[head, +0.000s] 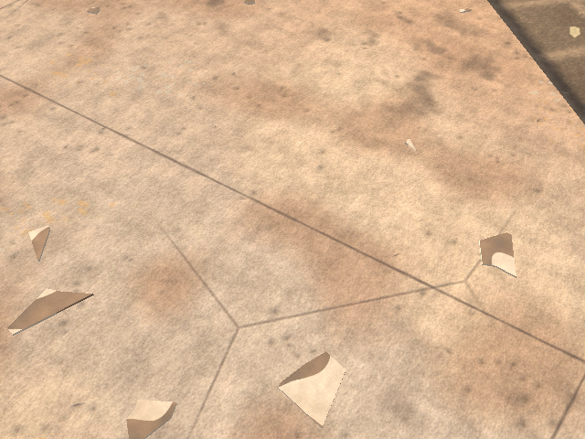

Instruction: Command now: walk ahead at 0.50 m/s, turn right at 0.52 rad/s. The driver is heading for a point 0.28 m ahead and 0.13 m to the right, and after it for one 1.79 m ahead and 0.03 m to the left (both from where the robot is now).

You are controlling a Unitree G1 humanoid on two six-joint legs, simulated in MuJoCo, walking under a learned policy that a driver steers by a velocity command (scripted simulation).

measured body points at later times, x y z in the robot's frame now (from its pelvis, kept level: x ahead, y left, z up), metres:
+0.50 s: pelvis +0.22 -0.04 +0.00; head +0.26 -0.07 +0.45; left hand +0.41 +0.21 -0.09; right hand +0.34 -0.35 -0.10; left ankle +0.39 +0.08 -0.70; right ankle +0.19 -0.11 -0.74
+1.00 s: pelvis +0.29 -0.03 +0.00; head +0.32 -0.05 +0.44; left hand +0.43 +0.24 -0.11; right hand +0.42 -0.34 -0.10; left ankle +0.33 +0.07 -0.69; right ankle +0.21 -0.13 -0.74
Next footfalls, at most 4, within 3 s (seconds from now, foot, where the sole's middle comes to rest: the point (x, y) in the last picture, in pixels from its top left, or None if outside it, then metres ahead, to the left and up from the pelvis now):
0.10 right None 0.23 -0.12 -0.77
0.58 left None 0.42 0.04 -0.77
1.20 left None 0.38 0.11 -0.77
1.62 right None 0.38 -0.12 -0.77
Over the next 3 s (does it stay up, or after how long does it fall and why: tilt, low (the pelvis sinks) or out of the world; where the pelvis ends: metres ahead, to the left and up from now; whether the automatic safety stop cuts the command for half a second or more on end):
stays up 0.85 0.12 -0.01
